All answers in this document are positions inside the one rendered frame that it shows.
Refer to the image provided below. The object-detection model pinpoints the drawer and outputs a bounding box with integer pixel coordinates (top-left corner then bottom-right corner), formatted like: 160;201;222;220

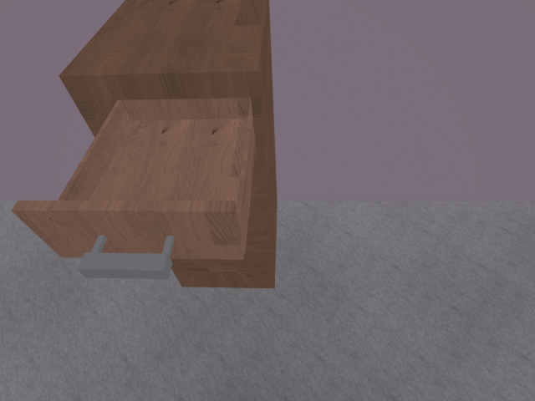
11;98;255;260

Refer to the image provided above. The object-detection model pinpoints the cabinet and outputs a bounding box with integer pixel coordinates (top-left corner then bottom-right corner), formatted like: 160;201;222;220
59;0;278;288

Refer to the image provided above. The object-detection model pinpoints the handle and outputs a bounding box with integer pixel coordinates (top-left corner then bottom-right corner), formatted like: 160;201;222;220
77;236;175;279

